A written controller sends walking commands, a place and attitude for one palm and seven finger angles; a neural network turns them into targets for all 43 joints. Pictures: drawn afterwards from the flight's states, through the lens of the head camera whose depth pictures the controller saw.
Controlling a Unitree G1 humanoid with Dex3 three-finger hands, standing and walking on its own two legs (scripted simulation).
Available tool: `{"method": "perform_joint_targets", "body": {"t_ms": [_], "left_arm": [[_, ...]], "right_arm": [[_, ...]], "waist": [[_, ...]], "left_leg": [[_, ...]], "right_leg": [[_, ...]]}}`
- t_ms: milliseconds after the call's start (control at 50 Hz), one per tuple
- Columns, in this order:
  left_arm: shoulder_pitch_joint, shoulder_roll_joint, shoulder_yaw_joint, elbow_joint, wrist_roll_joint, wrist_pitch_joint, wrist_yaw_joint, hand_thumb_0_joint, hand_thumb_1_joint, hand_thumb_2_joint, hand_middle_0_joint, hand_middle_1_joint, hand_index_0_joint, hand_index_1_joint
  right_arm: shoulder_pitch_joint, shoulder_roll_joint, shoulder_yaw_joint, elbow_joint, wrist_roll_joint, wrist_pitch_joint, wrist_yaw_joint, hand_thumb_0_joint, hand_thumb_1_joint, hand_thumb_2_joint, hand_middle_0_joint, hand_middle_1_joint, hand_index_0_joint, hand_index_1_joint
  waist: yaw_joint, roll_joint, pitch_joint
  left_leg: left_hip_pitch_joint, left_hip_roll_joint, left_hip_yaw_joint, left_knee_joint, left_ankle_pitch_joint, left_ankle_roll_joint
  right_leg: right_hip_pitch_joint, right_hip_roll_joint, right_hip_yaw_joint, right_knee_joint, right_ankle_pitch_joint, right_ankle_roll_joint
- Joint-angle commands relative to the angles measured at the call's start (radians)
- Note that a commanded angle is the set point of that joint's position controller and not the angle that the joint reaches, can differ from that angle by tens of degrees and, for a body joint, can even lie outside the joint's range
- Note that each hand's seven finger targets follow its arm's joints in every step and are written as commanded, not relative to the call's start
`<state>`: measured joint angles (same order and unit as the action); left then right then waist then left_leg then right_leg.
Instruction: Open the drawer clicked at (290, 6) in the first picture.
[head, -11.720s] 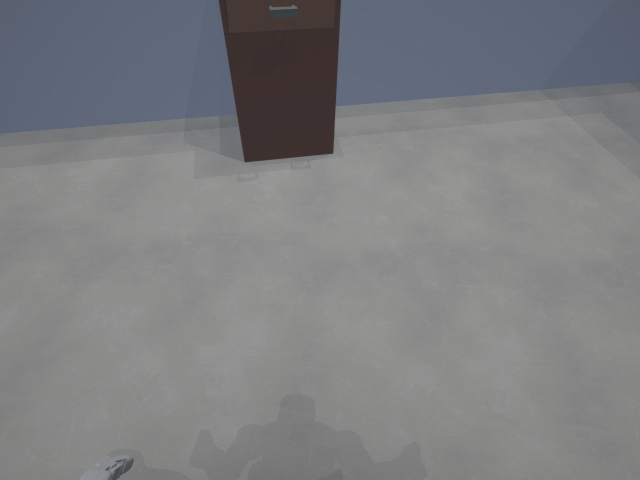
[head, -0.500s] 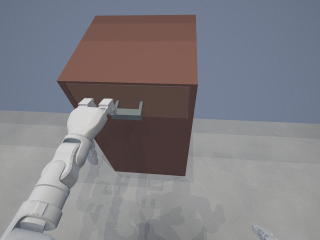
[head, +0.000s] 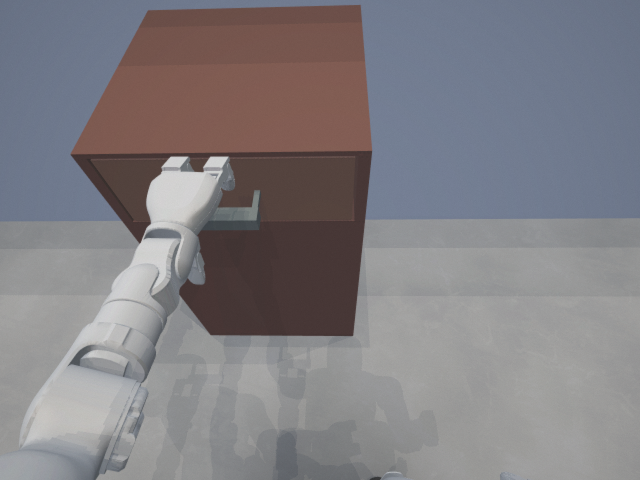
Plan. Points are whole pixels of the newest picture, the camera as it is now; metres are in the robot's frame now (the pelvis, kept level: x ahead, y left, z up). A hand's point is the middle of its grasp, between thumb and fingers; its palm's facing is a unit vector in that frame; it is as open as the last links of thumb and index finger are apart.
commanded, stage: move the hooked fingers above the handle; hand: left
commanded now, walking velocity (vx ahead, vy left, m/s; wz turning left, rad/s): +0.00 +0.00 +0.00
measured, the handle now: (229, 207) +0.53 +0.16 -0.04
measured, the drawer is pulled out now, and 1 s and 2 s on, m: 0.00 0.00 0.00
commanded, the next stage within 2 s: none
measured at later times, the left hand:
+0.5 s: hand (223, 201) +0.49 +0.15 +0.02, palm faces +0.02 +0.00 -1.00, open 13.7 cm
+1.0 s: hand (215, 198) +0.49 +0.16 +0.03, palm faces +0.05 +0.01 -1.00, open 13.7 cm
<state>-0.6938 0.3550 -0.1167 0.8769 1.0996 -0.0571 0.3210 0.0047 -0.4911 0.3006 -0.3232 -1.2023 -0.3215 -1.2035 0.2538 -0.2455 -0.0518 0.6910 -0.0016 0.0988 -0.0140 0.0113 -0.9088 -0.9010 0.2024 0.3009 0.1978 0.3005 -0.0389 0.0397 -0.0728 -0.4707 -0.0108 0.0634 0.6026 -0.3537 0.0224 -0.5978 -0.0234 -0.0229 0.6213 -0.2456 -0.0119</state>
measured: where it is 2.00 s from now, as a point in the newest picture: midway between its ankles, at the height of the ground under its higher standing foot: outside the picture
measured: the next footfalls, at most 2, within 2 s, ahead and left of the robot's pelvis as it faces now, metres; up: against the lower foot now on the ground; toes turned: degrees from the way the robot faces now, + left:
none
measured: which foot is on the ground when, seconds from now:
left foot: down 0.00-1.00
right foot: down 0.00-1.00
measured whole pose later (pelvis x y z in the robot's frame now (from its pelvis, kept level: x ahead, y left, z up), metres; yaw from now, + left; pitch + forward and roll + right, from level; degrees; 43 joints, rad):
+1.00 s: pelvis -0.01 +0.01 -0.01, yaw +0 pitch +18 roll +0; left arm -0.90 0.35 -0.10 1.11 1.12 0.03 0.44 0.00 -0.49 0.30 -0.34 -1.22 -0.34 -1.23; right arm 0.28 -0.27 -0.05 0.71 -0.02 0.09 0.01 0.01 -0.91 -0.90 0.20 0.30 0.20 0.30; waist -0.11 0.05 -0.11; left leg -0.64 -0.01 0.06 0.71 -0.39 0.03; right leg -0.75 -0.02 -0.02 0.69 -0.26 -0.01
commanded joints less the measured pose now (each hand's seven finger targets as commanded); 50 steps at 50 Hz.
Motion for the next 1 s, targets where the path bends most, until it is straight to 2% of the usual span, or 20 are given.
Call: {"method": "perform_joint_targets", "body": {"t_ms": [0,60,100,160,180,260,300,360,400,460,500,520,560,620,680,740,780,860,920,980], "left_arm": [[-0.438,0.224,0.085,-0.11,-0.005,0.044,0.069,0.0,-0.5,0.3,-0.3,-1.2,-0.3,-1.2],[-0.471,0.161,0.035,-0.084,-0.012,0.051,0.051,0.0,-0.5,0.3,-0.3,-1.2,-0.3,-1.2],[-0.518,0.17,0.03,-0.099,-0.018,0.034,0.039,0.0,-0.5,0.3,-0.3,-1.2,-0.3,-1.2],[-0.595,0.118,-0.016,-0.116,-0.026,0.001,0.035,0.0,-0.5,0.3,-0.3,-1.2,-0.3,-1.2],[-0.621,0.142,0.003,-0.128,-0.022,-0.014,0.042,0.0,-0.5,0.3,-0.3,-1.2,-0.3,-1.2],[-0.601,0.273,0.125,-0.044,-0.002,-0.011,0.101,0.0,-0.5,0.3,-0.3,-1.2,-0.3,-1.2],[-0.597,0.26,0.114,0.021,0.005,0.025,0.135,0.0,-0.5,0.3,-0.3,-1.2,-0.3,-1.2],[-0.569,0.326,0.158,0.078,0.017,0.098,0.158,0.0,-0.5,0.3,-0.3,-1.2,-0.3,-1.2],[-0.569,0.289,0.12,0.079,0.015,0.133,0.145,0.0,-0.5,0.3,-0.3,-1.2,-0.3,-1.2],[-0.522,0.314,0.14,0.094,0.002,0.16,0.116,0.0,-0.5,0.3,-0.3,-1.2,-0.3,-1.2],[-0.541,0.289,0.105,0.093,-0.01,0.166,0.094,0.0,-0.5,0.3,-0.3,-1.2,-0.3,-1.2],[-0.528,0.293,0.11,0.087,-0.019,0.156,0.078,0.0,-0.5,0.3,-0.3,-1.2,-0.3,-1.2],[-0.545,0.306,0.115,0.011,-0.03,0.103,0.045,0.0,-0.5,0.3,-0.3,-1.2,-0.3,-1.2],[-0.574,0.216,0.035,-0.051,-0.022,0.018,0.014,0.0,-0.5,0.3,-0.3,-1.2,-0.3,-1.2],[-0.637,0.138,-0.027,-0.082,-0.014,-0.042,0.032,0.0,-0.5,0.3,-0.3,-1.2,-0.3,-1.2],[-0.682,0.161,0.003,-0.097,-0.005,-0.061,0.081,0.0,-0.5,0.3,-0.3,-1.2,-0.3,-1.2],[-0.717,0.161,0.015,-0.079,-0.005,-0.044,0.119,0.0,-0.5,0.3,-0.3,-1.2,-0.3,-1.2],[-0.687,0.276,0.119,0.042,0.008,0.052,0.179,0.0,-0.5,0.3,-0.3,-1.2,-0.3,-1.2],[-0.651,0.258,0.097,0.093,0.019,0.137,0.174,0.0,-0.5,0.3,-0.3,-1.2,-0.3,-1.2],[-0.567,0.221,0.069,0.123,-0.01,0.173,0.104,0.0,-0.5,0.3,-0.3,-1.2,-0.3,-1.2]], "right_arm": [[0.079,-0.135,-0.053,-0.078,-0.007,-0.024,-0.005,0.0,-0.9,-0.9,0.2,0.3,0.2,0.3],[0.1,-0.138,-0.063,-0.073,-0.009,-0.024,-0.001,0.0,-0.9,-0.9,0.2,0.3,0.2,0.3],[0.122,-0.145,-0.069,-0.062,-0.008,-0.025,-0.003,0.0,-0.9,-0.9,0.2,0.3,0.2,0.3],[0.139,-0.144,-0.073,-0.05,-0.015,-0.028,-0.004,0.0,-0.9,-0.9,0.2,0.3,0.2,0.3],[0.152,-0.147,-0.076,-0.042,-0.019,-0.03,-0.004,0.0,-0.9,-0.9,0.2,0.3,0.2,0.3],[0.161,-0.155,-0.065,-0.026,-0.029,-0.028,-0.004,0.0,-0.9,-0.9,0.2,0.3,0.2,0.3],[0.156,-0.151,-0.055,-0.024,-0.029,-0.027,0.005,0.0,-0.9,-0.9,0.2,0.3,0.2,0.3],[0.134,-0.162,-0.046,-0.033,-0.029,-0.02,0.011,0.0,-0.9,-0.9,0.2,0.3,0.2,0.3],[0.145,-0.16,-0.051,-0.046,-0.025,-0.019,0.014,0.0,-0.9,-0.9,0.2,0.3,0.2,0.3],[0.133,-0.166,-0.049,-0.058,-0.019,-0.004,0.008,0.0,-0.9,-0.9,0.2,0.3,0.2,0.3],[0.128,-0.167,-0.046,-0.066,-0.007,-0.004,-0.001,0.0,-0.9,-0.9,0.2,0.3,0.2,0.3],[0.126,-0.168,-0.048,-0.069,-0.004,-0.008,-0.007,0.0,-0.9,-0.9,0.2,0.3,0.2,0.3],[0.123,-0.169,-0.05,-0.086,-0.002,-0.013,-0.019,0.0,-0.9,-0.9,0.2,0.3,0.2,0.3],[0.146,-0.16,-0.058,-0.08,-0.004,-0.03,-0.03,0.0,-0.9,-0.9,0.2,0.3,0.2,0.3],[0.168,-0.152,-0.064,-0.057,-0.012,-0.046,-0.026,0.0,-0.9,-0.9,0.2,0.3,0.2,0.3],[0.181,-0.152,-0.066,-0.038,-0.023,-0.051,-0.015,0.0,-0.9,-0.9,0.2,0.3,0.2,0.3],[0.182,-0.15,-0.065,-0.028,-0.028,-0.051,-0.003,0.0,-0.9,-0.9,0.2,0.3,0.2,0.3],[0.157,-0.162,-0.047,-0.021,-0.032,-0.034,0.009,0.0,-0.9,-0.9,0.2,0.3,0.2,0.3],[0.146,-0.162,-0.046,-0.032,-0.028,-0.023,0.016,0.0,-0.9,-0.9,0.2,0.3,0.2,0.3],[0.15,-0.165,-0.051,-0.054,-0.018,-0.009,0.014,0.0,-0.9,-0.9,0.2,0.3,0.2,0.3]], "waist": [[-0.009,-0.051,-0.423],[-0.039,-0.065,-0.447],[-0.053,-0.065,-0.458],[-0.081,-0.044,-0.456],[-0.084,-0.033,-0.465],[-0.06,-0.045,-0.468],[-0.065,-0.034,-0.429],[-0.042,-0.028,-0.464],[-0.045,-0.026,-0.508],[-0.037,-0.091,-0.535],[-0.056,-0.132,-0.47],[-0.053,-0.139,-0.449],[-0.051,-0.126,-0.49],[-0.078,-0.07,-0.46],[-0.113,-0.031,-0.402],[-0.104,0.038,-0.449],[-0.11,0.034,-0.452],[-0.081,0.004,-0.451],[-0.069,-0.003,-0.485],[-0.059,-0.049,-0.536]], "left_leg": [[0.018,-0.025,-0.014,-0.037,0.376,0.003],[0.037,-0.022,-0.021,-0.021,0.406,0.007],[0.046,-0.018,-0.025,-0.015,0.391,0.009],[0.066,-0.018,-0.037,0.0,0.397,0.011],[0.069,-0.016,-0.04,0.007,0.394,0.011],[-0.021,-0.026,-0.038,0.019,0.377,0.01],[-0.068,-0.029,-0.031,0.023,0.343,0.008],[-0.108,-0.033,-0.014,0.022,0.333,0.007],[-0.092,-0.027,-0.005,0.022,0.356,0.006],[-0.098,-0.027,0.004,0.015,0.359,0.012],[-0.115,-0.023,0.005,-0.006,0.288,0.016],[-0.119,-0.023,0.008,-0.012,0.265,0.019],[-0.092,-0.025,0.0,-0.014,0.266,0.024],[-0.036,-0.019,-0.013,-0.008,0.249,0.025],[0.012,-0.012,-0.039,0.008,0.231,0.021],[0.048,-0.014,-0.059,0.029,0.28,0.009],[0.042,-0.014,-0.068,0.037,0.299,0.005],[-0.048,-0.025,-0.051,0.034,0.308,0.0],[-0.048,-0.02,-0.032,0.031,0.354,-0.001],[-0.026,-0.013,-0.022,0.027,0.417,0.003]], "right_leg": [[0.333,0.037,0.013,-0.01,0.336,-0.029],[0.315,0.042,0.008,-0.009,0.358,-0.027],[0.3,0.041,0.012,-0.01,0.343,-0.024],[0.254,0.043,0.01,-0.01,0.329,-0.025],[0.243,0.043,0.013,-0.004,0.322,-0.024],[0.261,0.044,0.014,0.024,0.331,-0.028],[0.234,0.045,0.011,0.033,0.308,-0.028],[0.277,0.044,0.016,0.043,0.317,-0.027],[0.301,0.043,0.016,0.044,0.356,-0.022],[0.361,0.043,0.024,0.034,0.388,-0.015],[0.346,0.04,0.026,0.007,0.333,-0.006],[0.351,0.037,0.031,-0.004,0.315,-0.004],[0.378,0.034,0.04,-0.006,0.318,-0.006],[0.292,0.035,0.036,-0.016,0.265,-0.011],[0.166,0.04,0.02,-0.019,0.182,-0.017],[0.12,0.045,0.009,0.01,0.176,-0.028],[0.105,0.047,0.001,0.02,0.179,-0.028],[0.163,0.048,-0.003,0.041,0.22,-0.03],[0.206,0.048,-0.004,0.048,0.283,-0.027],[0.284,0.047,0.001,0.042,0.367,-0.02]]}}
